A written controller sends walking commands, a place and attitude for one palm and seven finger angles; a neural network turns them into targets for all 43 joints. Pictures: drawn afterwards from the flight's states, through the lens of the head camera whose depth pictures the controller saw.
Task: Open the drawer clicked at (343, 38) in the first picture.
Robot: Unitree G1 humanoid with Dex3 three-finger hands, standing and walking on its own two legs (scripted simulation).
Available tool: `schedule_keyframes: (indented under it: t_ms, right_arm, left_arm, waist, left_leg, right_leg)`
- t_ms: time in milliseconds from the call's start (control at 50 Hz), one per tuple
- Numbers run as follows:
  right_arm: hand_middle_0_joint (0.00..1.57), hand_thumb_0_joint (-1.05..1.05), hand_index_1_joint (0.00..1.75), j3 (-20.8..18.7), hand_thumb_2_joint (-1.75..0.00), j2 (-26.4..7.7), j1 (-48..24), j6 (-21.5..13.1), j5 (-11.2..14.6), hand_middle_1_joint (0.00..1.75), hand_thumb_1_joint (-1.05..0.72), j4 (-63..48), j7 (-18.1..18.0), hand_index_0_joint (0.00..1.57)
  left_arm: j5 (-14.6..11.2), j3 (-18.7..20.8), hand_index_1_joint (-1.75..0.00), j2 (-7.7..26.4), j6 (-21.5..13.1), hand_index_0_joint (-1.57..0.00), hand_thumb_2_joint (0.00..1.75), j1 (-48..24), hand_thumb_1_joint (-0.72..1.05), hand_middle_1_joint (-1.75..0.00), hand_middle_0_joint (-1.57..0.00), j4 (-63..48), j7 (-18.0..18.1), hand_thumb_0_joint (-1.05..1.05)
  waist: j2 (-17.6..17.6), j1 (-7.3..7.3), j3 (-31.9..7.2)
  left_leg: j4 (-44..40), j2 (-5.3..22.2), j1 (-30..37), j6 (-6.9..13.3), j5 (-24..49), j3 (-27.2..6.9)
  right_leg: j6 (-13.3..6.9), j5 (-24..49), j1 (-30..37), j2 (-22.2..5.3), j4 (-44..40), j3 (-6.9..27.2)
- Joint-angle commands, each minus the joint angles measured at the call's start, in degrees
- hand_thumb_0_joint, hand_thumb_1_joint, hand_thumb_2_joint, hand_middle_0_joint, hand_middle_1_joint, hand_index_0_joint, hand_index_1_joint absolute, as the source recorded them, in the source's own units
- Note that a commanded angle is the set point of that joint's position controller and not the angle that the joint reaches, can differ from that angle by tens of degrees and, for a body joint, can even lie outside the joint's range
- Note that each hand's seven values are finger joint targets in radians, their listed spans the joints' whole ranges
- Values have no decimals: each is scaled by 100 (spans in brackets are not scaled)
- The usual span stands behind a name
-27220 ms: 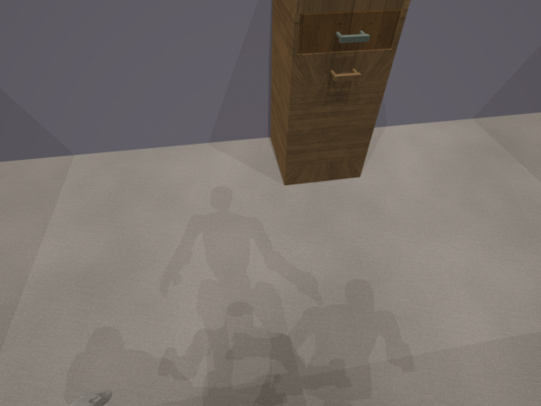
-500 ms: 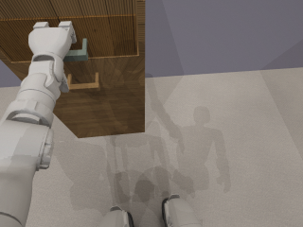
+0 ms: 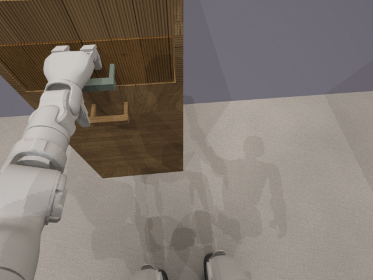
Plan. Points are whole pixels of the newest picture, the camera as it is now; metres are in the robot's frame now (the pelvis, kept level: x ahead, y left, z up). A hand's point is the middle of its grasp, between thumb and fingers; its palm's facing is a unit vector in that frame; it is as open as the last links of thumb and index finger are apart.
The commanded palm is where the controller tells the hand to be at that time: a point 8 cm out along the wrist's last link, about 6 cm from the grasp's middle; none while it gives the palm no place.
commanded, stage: lift the fingers back up to retry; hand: left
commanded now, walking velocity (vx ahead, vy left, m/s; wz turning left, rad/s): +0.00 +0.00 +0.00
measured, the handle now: (91, 77) +0.57 +0.17 +0.05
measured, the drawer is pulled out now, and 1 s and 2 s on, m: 0.00 0.00 0.00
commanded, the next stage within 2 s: re-aim the fingers above the handle in 0.42 s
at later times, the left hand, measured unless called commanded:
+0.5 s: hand (74, 76) +0.53 +0.19 +0.09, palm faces -0.01 -0.02 -1.00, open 13.4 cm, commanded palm +0.52 +0.19 +0.16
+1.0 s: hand (74, 76) +0.53 +0.18 +0.10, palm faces -0.05 -0.01 -1.00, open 13.6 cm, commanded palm +0.52 +0.19 +0.16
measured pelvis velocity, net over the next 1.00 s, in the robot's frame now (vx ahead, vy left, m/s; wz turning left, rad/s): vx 0.04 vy -0.02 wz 0.02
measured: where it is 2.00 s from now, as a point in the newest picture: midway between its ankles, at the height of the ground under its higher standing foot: outside the picture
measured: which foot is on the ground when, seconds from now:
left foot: down 0.00-1.00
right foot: down 0.00-1.00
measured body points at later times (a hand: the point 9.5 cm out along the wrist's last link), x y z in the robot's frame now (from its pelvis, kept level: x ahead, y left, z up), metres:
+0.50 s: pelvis +0.05 +0.00 +0.02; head +0.14 -0.02 +0.46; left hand +0.53 +0.18 +0.15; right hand +0.09 -0.27 -0.12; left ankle +0.00 +0.10 -0.70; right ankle +0.04 -0.13 -0.70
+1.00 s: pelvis +0.04 -0.02 +0.02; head +0.13 -0.03 +0.46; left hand +0.53 +0.18 +0.15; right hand +0.07 -0.29 -0.11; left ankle +0.00 +0.10 -0.70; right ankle +0.04 -0.13 -0.70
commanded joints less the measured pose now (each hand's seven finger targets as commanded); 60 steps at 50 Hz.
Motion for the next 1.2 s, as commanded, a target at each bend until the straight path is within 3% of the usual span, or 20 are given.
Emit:
schedule_keyframes:
  t_ms: [0,60,120,180,260,280,320,380,400,440,500,560,620,680,860,900,960,1020,1060,1180]
  right_arm:
    - [20,0,30,-374,-90,-911,811,-105,-4,30,-90,-171,-72,20]
    - [20,0,30,-394,-90,-904,733,-79,-33,30,-90,-154,-84,20]
    - [20,0,30,-415,-90,-872,673,-72,-34,30,-90,-102,-73,20]
    - [20,0,30,-425,-90,-854,593,-43,-47,30,-90,-124,-79,20]
    - [20,0,30,-435,-90,-815,478,-9,-44,30,-90,-94,-54,20]
    - [20,0,30,-443,-90,-823,485,-6,-30,30,-90,-60,-42,20]
    - [20,0,30,-457,-90,-803,436,0,-41,30,-90,-72,5,20]
    - [20,0,30,-480,-90,-808,388,48,-64,30,-90,-84,26,20]
    - [20,0,30,-482,-90,-788,350,64,-75,30,-90,-107,44,20]
    - [20,0,30,-482,-90,-780,274,94,-43,30,-90,-75,72,20]
    - [20,0,30,-479,-90,-821,226,139,-15,30,-90,-50,96,20]
    - [20,0,30,-455,-90,-855,117,191,-23,30,-90,-141,41,20]
    - [20,0,30,-445,-90,-787,76,195,-9,30,-90,-166,26,20]
    - [20,0,30,-457,-90,-814,111,189,-12,30,-90,-160,2,20]
    - [20,0,30,-505,-90,-806,210,110,-28,30,-90,-162,-7,20]
    - [20,0,30,-506,-90,-806,204,100,-8,30,-90,-146,-6,20]
    - [20,0,30,-502,-90,-844,211,96,-15,30,-90,-122,-8,20]
    - [20,0,30,-528,-90,-797,245,51,-14,30,-90,-91,20,20]
    - [20,0,30,-534,-90,-836,249,53,-17,30,-90,-97,24,20]
    - [20,0,30,-490,-90,-842,257,27,0,30,-90,-68,22,20]
  left_arm:
    - [-113,436,-120,1612,24,-30,30,-3143,-50,-120,-30,-1494,422,0]
    - [-121,629,-120,1798,-7,-30,30,-3232,-50,-120,-30,-1838,492,0]
    - [-134,531,-120,1613,12,-30,30,-3257,-50,-120,-30,-1990,543,0]
    - [-175,719,-120,1799,-16,-30,30,-3212,-50,-120,-30,-2404,566,0]
    - [-222,437,-120,1334,38,-30,30,-3096,-50,-120,-30,-2459,526,0]
    - [-195,572,-120,1487,54,-30,30,-2977,-50,-120,-30,-2461,536,0]
    - [-238,329,-120,1106,82,-30,30,-2889,-50,-120,-30,-2526,492,0]
    - [-226,552,-120,1326,75,-30,30,-2617,-50,-120,-30,-2666,442,0]
    - [-265,403,-120,1097,90,-30,30,-2543,-50,-120,-30,-2722,416,0]
    - [-236,173,-120,791,191,-30,30,-2291,-50,-120,-30,-2367,349,0]
    - [-221,220,-120,837,347,-30,30,-2134,-50,-120,-30,-1956,288,0]
    - [-215,520,-120,1308,302,-30,30,-2063,-50,-120,-30,-2007,176,0]
    - [-183,124,-120,863,243,-30,30,-2185,-50,-120,-30,-1978,109,0]
    - [-153,326,-120,1138,184,-30,30,-2145,-50,-120,-30,-1859,95,0]
    - [-192,240,-120,995,7,-30,30,-2371,-50,-120,-30,-2058,88,0]
    - [-202,149,-120,914,-2,-30,30,-2382,-50,-120,-30,-2051,94,0]
    - [-162,418,-120,1252,-16,-30,30,-2359,-50,-120,-30,-1988,120,0]
    - [-160,157,-120,871,-4,-30,30,-2360,-50,-120,-30,-2017,154,0]
    - [-160,348,-120,1102,-24,-30,30,-2362,-50,-120,-30,-2096,167,0]
    - [-123,345,-120,1160,71,-30,30,-2364,-50,-120,-30,-1761,187,0]
  waist:
    - [110,-42,-2704]
    - [120,49,-2971]
    - [175,16,-2822]
    - [302,152,-3176]
    - [167,118,-2934]
    - [195,175,-2922]
    - [293,186,-2887]
    - [232,305,-3185]
    - [168,298,-3177]
    - [-49,257,-2730]
    - [-283,267,-2385]
    - [-345,383,-2576]
    - [-312,265,-2308]
    - [-392,283,-2385]
    - [-290,241,-2621]
    - [-208,205,-2518]
    - [-271,277,-2574]
    - [-122,243,-2500]
    - [-145,290,-2605]
    - [-228,270,-2348]
  left_leg:
    - [-710,-244,1830,64,1260,-420]
    - [-749,-260,2156,46,1837,-408]
    - [-813,-263,2387,29,2127,-404]
    - [-849,-284,2698,3,2712,-386]
    - [-885,-250,2974,-32,3292,-392]
    - [-909,-235,2981,-46,3371,-408]
    - [-925,-220,3178,-78,3653,-423]
    - [-888,-222,3299,-65,4081,-378]
    - [-889,-234,3309,-52,4108,-360]
    - [-984,-240,3065,-42,3738,-323]
    - [-1109,-278,2764,-18,3218,-258]
    - [-1178,-350,2605,19,2980,-164]
    - [-1219,-343,2566,22,2761,-170]
    - [-1210,-339,2527,34,2655,-141]
    - [-1142,-368,2576,40,2665,-133]
    - [-1153,-364,2561,41,2529,-142]
    - [-1159,-370,2483,41,2536,-144]
    - [-1179,-337,2602,31,2513,-161]
    - [-1175,-338,2662,29,2621,-170]
    - [-1277,-317,2470,22,2349,-177]
  right_leg:
    - [-158,639,1599,355,-683,32]
    - [-185,1135,1952,355,-693,25]
    - [-183,1340,1994,354,-768,-14]
    - [-191,1857,2394,343,-755,-16]
    - [-184,2100,2391,366,-846,-80]
    - [-180,2128,2410,364,-816,-91]
    - [-186,2161,2354,369,-847,-118]
    - [-173,2570,2674,348,-813,-74]
    - [-170,2661,2750,350,-828,-69]
    - [-174,2480,2677,356,-902,-104]
    - [-189,2350,2734,347,-965,-83]
    - [-190,2537,3147,302,-982,0]
    - [-184,2359,2958,290,-1007,-16]
    - [-170,2351,3023,279,-1010,27]
    - [-175,2426,3069,274,-998,91]
    - [-176,2285,2953,282,-1010,90]
    - [-189,2297,3057,281,-1006,109]
    - [-199,2111,2841,294,-1030,72]
    - [-213,2135,2895,315,-1024,69]
    - [-203,1917,2803,305,-1052,43]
